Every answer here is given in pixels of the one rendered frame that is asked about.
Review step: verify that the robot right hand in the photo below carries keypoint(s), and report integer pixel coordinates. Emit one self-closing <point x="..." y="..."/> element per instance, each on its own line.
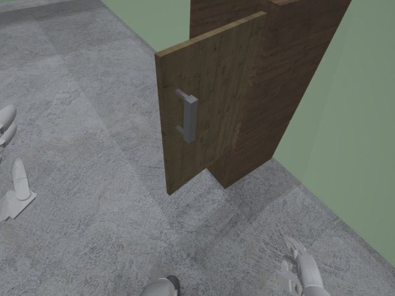
<point x="302" y="273"/>

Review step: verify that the cupboard door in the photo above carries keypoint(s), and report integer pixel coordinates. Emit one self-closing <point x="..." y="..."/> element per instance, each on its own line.
<point x="215" y="68"/>

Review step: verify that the robot left foot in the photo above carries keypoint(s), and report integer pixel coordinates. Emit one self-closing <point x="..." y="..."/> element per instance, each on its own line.
<point x="174" y="280"/>

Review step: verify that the handle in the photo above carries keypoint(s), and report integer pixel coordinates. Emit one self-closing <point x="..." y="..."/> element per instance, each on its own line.
<point x="190" y="116"/>

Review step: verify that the left robot shin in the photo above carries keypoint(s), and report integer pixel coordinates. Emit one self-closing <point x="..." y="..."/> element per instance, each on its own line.
<point x="165" y="280"/>

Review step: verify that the robot left hand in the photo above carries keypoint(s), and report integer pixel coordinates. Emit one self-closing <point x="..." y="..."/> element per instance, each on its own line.
<point x="13" y="203"/>

